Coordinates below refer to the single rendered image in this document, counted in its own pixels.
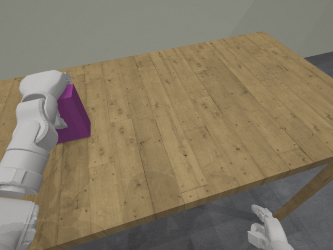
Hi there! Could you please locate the sponge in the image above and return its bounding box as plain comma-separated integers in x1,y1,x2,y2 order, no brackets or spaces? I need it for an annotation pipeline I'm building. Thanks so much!
55,84,91,144

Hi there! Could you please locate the table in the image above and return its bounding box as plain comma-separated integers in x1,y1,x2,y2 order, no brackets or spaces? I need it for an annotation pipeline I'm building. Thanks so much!
0,31,333,250

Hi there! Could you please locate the robot right hand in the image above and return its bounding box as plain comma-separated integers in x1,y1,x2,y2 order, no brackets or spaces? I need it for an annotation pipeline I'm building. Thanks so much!
248,204,288,250

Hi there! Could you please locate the robot left hand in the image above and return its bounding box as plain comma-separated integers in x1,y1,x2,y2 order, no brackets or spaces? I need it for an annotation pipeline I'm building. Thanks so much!
19,70,73,129

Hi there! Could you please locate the robot left upper arm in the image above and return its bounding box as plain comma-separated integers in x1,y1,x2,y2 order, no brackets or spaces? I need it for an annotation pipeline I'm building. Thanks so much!
0,197,40,250

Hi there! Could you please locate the robot left forearm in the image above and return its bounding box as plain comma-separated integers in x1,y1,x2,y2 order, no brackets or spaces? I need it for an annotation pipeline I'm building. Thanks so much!
0,91,58,198

